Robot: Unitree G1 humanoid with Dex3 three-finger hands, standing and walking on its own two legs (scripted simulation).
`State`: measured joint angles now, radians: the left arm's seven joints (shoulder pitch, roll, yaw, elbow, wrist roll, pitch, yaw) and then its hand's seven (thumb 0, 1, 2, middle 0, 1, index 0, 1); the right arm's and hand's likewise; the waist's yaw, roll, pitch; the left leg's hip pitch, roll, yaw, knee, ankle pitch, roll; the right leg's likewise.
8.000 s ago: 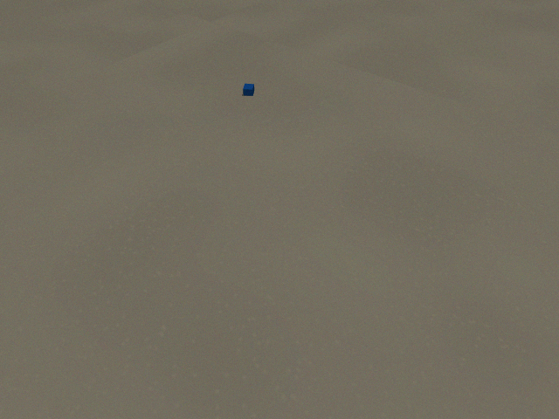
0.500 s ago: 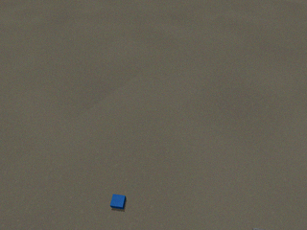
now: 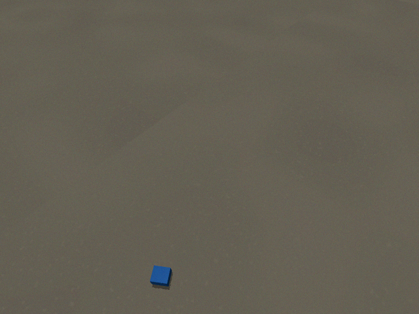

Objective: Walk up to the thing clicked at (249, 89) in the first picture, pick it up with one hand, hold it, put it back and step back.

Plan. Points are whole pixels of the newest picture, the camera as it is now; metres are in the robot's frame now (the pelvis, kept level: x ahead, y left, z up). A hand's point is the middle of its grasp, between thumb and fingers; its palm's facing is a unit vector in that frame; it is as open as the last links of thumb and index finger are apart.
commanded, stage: walk up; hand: left
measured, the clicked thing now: (161, 275) +0.38 +0.24 -0.76
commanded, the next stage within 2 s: none
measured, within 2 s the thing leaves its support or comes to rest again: neither
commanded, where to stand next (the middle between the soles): +0.00 -0.03 m, yaw +0 degrees
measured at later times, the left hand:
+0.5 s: hand out of the picture +0.02 +0.27 -0.17, palm faces +0.04 -0.89 -0.46, open 7.3 cm
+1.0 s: hand out of the picture -0.03 +0.29 -0.16, palm faces +0.08 -0.94 -0.34, open 7.4 cm
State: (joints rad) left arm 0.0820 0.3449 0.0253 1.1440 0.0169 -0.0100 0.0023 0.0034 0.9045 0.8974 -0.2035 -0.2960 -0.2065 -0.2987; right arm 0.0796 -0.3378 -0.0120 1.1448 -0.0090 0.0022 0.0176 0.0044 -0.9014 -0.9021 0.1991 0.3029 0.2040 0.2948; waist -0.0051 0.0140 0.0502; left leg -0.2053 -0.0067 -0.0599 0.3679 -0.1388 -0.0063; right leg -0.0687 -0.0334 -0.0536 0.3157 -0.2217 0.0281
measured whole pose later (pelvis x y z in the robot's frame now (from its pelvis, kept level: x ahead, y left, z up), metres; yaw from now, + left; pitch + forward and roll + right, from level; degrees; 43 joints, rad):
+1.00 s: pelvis -0.05 +0.01 -0.01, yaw +5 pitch -4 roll +1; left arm 0.32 0.41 0.08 0.92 0.03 0.02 -0.05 0.01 0.90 0.90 -0.20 -0.30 -0.21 -0.30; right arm 0.36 -0.37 -0.07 0.94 -0.04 -0.05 0.03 0.01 -0.90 -0.90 0.20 0.30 0.21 0.30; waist -0.01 -0.07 0.04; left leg 0.03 -0.01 0.04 0.39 -0.35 0.01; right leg -0.50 -0.02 0.07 0.92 -0.31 -0.01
